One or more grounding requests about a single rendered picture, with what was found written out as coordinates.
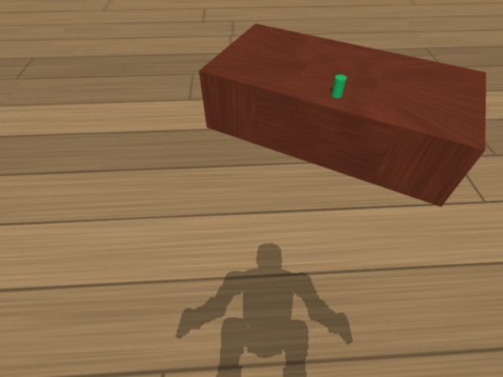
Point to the can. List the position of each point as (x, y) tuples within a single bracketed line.
[(338, 86)]

